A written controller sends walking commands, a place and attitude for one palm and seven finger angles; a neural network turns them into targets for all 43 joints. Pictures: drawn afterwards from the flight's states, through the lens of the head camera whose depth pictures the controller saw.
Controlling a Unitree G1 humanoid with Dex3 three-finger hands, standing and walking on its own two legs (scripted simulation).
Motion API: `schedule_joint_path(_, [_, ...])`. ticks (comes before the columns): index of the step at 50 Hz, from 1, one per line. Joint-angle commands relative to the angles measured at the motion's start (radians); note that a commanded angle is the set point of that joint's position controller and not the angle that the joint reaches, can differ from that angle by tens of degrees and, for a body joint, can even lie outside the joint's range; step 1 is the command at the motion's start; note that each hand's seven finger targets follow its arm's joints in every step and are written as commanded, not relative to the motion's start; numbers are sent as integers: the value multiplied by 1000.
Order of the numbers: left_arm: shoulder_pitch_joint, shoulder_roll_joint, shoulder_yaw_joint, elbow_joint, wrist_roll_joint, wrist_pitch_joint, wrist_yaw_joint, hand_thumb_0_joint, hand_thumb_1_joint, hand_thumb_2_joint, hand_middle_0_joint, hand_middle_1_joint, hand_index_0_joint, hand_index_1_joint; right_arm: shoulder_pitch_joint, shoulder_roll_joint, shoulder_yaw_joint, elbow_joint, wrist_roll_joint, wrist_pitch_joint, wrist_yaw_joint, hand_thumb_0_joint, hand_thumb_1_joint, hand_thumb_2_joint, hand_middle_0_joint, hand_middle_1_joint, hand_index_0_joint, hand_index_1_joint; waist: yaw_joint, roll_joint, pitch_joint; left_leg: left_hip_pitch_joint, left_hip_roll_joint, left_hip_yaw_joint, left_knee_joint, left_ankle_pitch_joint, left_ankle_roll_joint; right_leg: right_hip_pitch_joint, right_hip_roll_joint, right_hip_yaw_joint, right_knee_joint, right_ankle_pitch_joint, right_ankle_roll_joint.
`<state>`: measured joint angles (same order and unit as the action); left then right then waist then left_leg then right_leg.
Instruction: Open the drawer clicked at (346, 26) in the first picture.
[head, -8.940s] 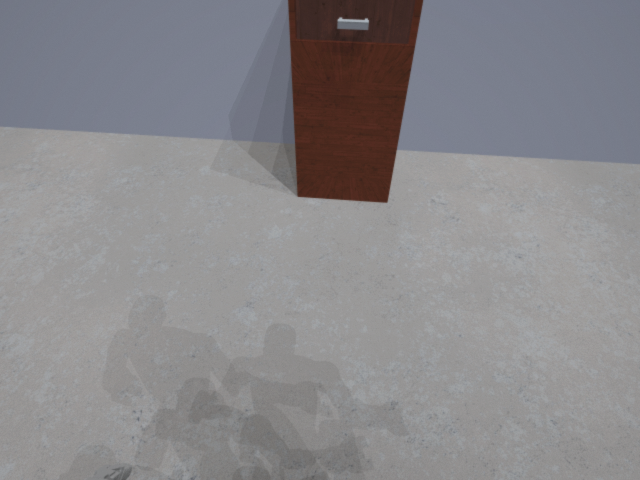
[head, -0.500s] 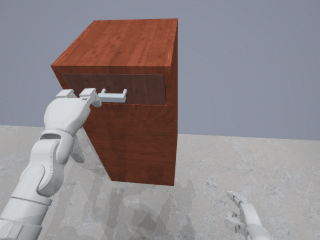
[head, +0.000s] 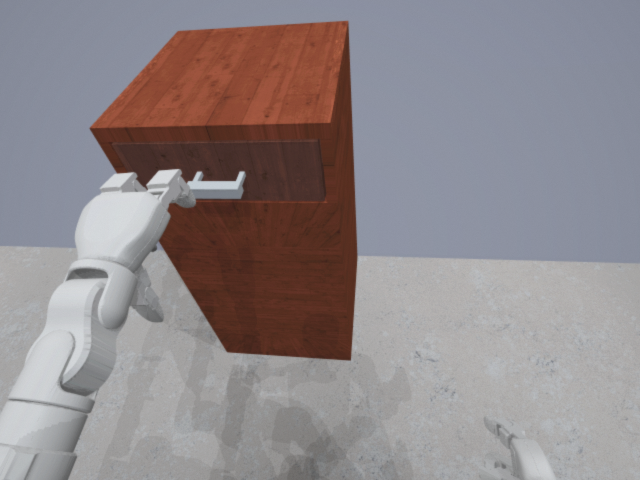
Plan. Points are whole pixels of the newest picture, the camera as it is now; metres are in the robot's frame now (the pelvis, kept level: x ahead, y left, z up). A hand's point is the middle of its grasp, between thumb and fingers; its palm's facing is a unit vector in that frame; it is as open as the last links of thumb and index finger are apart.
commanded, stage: move the hooked fingers above the handle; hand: left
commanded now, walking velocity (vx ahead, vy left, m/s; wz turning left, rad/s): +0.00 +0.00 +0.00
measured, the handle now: (217, 183) +0.58 +0.30 +0.03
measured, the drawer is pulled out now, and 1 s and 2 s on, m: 0.00 0.00 0.00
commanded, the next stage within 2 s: none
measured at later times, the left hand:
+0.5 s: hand (177, 234) +0.38 +0.26 +0.11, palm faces -0.04 +0.00 -1.00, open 13.9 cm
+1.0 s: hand (197, 208) +0.45 +0.26 +0.09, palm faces -0.05 -0.01 -1.00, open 13.8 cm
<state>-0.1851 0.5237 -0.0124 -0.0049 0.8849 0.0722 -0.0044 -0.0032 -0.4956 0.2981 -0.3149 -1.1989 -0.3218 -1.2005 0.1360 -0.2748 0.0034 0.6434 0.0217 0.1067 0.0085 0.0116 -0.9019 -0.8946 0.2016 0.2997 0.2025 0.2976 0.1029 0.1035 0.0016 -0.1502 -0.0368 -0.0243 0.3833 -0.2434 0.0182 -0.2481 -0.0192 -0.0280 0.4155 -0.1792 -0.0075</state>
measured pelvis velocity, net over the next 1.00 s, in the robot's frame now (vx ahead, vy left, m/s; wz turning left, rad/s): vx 0.02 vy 0.01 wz -0.02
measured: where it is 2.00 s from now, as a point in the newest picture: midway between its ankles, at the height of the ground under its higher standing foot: outside the picture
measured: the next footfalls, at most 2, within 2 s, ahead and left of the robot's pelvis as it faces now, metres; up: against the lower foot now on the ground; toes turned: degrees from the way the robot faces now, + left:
none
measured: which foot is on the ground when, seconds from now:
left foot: down 0.00-1.00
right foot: down 0.00-1.00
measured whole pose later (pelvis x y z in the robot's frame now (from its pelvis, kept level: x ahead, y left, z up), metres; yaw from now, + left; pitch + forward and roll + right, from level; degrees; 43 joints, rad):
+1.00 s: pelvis +0.02 +0.01 -0.01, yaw -1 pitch +10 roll +0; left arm -0.67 0.56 -0.04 0.71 0.98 -0.12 0.03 0.00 -0.49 0.30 -0.31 -1.20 -0.32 -1.20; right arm 0.27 -0.26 -0.03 0.66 0.04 0.13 -0.05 0.01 -0.90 -0.89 0.20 0.30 0.20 0.30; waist 0.01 0.05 -0.06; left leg -0.37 -0.04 0.00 0.53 -0.32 0.04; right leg -0.46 -0.02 -0.01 0.53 -0.23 0.01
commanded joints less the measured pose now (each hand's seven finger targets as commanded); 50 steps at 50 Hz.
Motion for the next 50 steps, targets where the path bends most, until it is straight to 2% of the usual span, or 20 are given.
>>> schedule_joint_path(1, [-275,190,72,-153,6,18,-12,0,-500,300,-300,-1200,-300,-1200,-152,-98,-28,-175,0,-46,-17,0,-900,-900,200,300,200,300,-19,-122,-246,-54,-3,37,-43,248,5,227,15,6,-30,152,-29])
schedule_joint_path(4, [-352,259,118,-65,25,-5,-26,0,-500,300,-300,-1200,-300,-1200,-146,-99,-17,-164,-1,-44,-40,0,-900,-900,200,300,200,300,-29,-161,-215,-92,-6,41,-40,178,15,216,12,16,-40,91,-21])
schedule_joint_path(6, [-411,304,154,-25,28,-43,-19,0,-500,300,-300,-1200,-300,-1200,-135,-97,-17,-157,-1,-45,-53,0,-900,-900,200,300,200,300,-30,-143,-218,-105,-10,41,-37,157,16,218,10,22,-41,73,-19])
schedule_joint_path(7, [-444,298,149,-18,23,-64,-15,0,-500,300,-300,-1200,-300,-1200,-131,-91,-18,-158,-3,-49,-60,0,-900,-900,200,300,200,300,-30,-134,-236,-98,-15,41,-29,163,18,224,8,25,-39,84,-18])
schedule_joint_path(8, [-483,339,184,-11,20,-86,-7,0,-500,300,-300,-1200,-300,-1200,-125,-94,-21,-153,-2,-53,-65,0,-900,-900,200,300,200,300,-34,-112,-253,-100,-15,39,-26,151,16,223,10,30,-41,65,-19])
schedule_joint_path(12, [-538,321,175,48,16,-148,25,0,-500,300,-300,-1200,-300,-1200,-99,-82,-32,-146,-3,-65,-76,0,-900,-900,200,300,200,300,-34,-42,-296,-92,-27,44,3,200,14,223,5,34,-22,141,-22])
schedule_joint_path(16, [-566,267,113,173,21,-144,29,0,-500,300,-300,-1200,-300,-1200,-71,-93,-39,-135,2,-61,-75,0,-900,-900,200,300,200,300,-56,-77,-260,-131,-25,49,12,185,12,177,6,27,-20,137,-21])
schedule_joint_path(19, [-593,282,99,292,34,-125,11,0,-500,300,-300,-1200,-300,-1200,-51,-108,-41,-130,10,-49,-77,0,-900,-900,200,300,200,300,-67,-136,-239,-180,-22,52,13,144,13,164,3,30,-19,100,-17])
schedule_joint_path(23, [-682,313,103,282,40,-156,0,0,-500,300,-300,-1200,-300,-1200,-26,-115,-52,-141,6,-43,-82,0,-900,-900,200,300,200,300,-69,-125,-339,-166,-28,47,36,173,23,189,4,33,10,141,-18])
schedule_joint_path(26, [-718,324,124,245,34,-207,13,0,-500,300,-300,-1200,-300,-1200,3,-110,-64,-146,3,-42,-81,0,-900,-900,200,300,200,300,-61,-76,-398,-142,-26,39,51,223,25,190,7,34,39,190,-26])
schedule_joint_path(28, [-707,375,185,263,33,-227,35,0,-500,300,-300,-1200,-300,-1200,23,-115,-70,-141,-1,-38,-82,0,-900,-900,200,300,200,300,-51,-82,-416,-158,-26,36,58,252,23,200,12,30,53,212,-27])
schedule_joint_path(31, [-723,347,176,347,40,-224,76,0,-500,300,-300,-1200,-300,-1200,47,-111,-71,-123,4,-34,-78,0,-900,-900,200,300,200,300,-58,-77,-345,-183,-17,37,55,248,17,128,18,15,58,189,-32])
schedule_joint_path(33, [-742,369,192,422,55,-207,96,0,-500,300,-300,-1200,-300,-1200,56,-118,-73,-114,9,-31,-78,0,-900,-900,200,300,200,300,-61,-121,-322,-216,-15,38,52,227,16,114,24,11,57,158,-31])
schedule_joint_path(39, [-814,344,129,465,96,-168,111,0,-500,300,-300,-1200,-300,-1200,97,-125,-84,-111,7,-27,-70,0,-900,-900,200,300,200,300,-73,-63,-437,-160,-4,40,76,303,16,105,28,13,86,207,-38])
schedule_joint_path(42, [-846,281,66,456,89,-170,90,0,-500,300,-300,-1200,-300,-1200,114,-126,-90,-110,9,-23,-69,0,-900,-900,200,300,200,300,-99,-48,-440,-114,4,30,94,350,16,52,34,6,92,219,-38])
schedule_joint_path(43, [-867,250,39,463,81,-174,80,0,-500,300,-300,-1200,-300,-1200,124,-128,-92,-108,10,-22,-70,0,-900,-900,200,300,200,300,-116,-75,-433,-108,5,24,100,356,18,37,38,3,88,214,-38])
schedule_joint_path(47, [-935,295,68,523,88,-199,73,0,-500,300,-300,-1200,-300,-1200,149,-132,-89,-86,8,-15,-75,0,-900,-900,200,300,200,300,-120,-80,-388,-122,7,13,108,346,14,-12,39,-2,94,192,-40])
schedule_joint_path(48, [-958,308,78,526,90,-210,77,0,-500,300,-300,-1200,-300,-1200,156,-135,-90,-82,5,-13,-75,0,-900,-900,200,300,200,300,-122,-86,-394,-125,7,12,112,363,13,-10,41,-3,96,200,-41])
schedule_joint_path(49, [-976,343,110,511,99,-221,88,0,-500,300,-300,-1200,-300,-1200,162,-131,-91,-81,4,-12,-74,0,-900,-900,200,300,200,300,-108,-48,-428,-110,10,6,120,414,6,-8,40,0,111,218,-44])
schedule_joint_path(50, [-974,321,96,507,104,-224,97,0,-500,300,-300,-1200,-300,-1200,168,-125,-93,-82,1,-11,-71,0,-900,-900,200,300,200,300,-107,-32,-452,-85,13,1,132,465,-1,-19,42,-3,122,226,-44])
